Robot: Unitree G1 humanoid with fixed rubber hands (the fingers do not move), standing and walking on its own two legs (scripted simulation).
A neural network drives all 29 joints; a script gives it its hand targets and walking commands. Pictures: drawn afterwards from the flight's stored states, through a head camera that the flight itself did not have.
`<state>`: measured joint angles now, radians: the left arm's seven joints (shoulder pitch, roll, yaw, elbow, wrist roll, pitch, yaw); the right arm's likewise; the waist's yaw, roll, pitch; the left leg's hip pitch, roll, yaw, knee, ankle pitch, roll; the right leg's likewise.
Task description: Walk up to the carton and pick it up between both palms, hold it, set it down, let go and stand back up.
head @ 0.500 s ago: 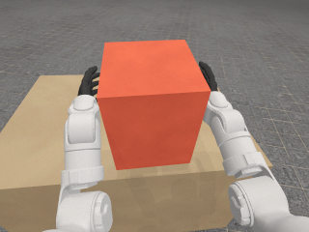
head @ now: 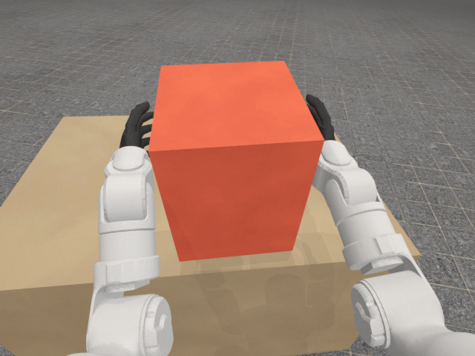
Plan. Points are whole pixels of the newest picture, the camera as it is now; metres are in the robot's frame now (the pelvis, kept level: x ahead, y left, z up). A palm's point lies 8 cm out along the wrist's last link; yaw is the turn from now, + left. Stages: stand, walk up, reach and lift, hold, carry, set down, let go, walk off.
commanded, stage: hold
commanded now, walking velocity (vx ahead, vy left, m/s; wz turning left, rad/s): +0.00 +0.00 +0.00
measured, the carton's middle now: (230, 163) +0.37 +0.00 +0.18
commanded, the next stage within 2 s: none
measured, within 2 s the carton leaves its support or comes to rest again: neither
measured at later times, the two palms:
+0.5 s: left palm (133, 152) +0.36 +0.15 +0.22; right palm (319, 143) +0.36 -0.14 +0.22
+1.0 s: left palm (137, 152) +0.36 +0.15 +0.22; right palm (320, 148) +0.36 -0.14 +0.21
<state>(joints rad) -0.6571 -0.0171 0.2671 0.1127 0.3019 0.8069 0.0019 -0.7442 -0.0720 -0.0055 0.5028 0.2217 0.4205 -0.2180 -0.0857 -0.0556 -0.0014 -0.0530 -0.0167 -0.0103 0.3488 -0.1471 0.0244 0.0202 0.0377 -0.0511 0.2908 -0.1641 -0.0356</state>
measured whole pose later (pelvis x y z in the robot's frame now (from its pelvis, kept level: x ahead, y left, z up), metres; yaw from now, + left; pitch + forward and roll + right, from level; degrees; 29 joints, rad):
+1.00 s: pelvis +0.00 +0.00 +0.00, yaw +0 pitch -9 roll -1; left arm -0.67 -0.03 0.28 0.10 0.33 0.81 0.00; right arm -0.74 -0.08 0.00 0.52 0.23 0.40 -0.21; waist -0.09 -0.05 0.03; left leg -0.04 -0.02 0.00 0.35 -0.15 0.03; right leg 0.03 0.04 -0.04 0.30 -0.17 -0.03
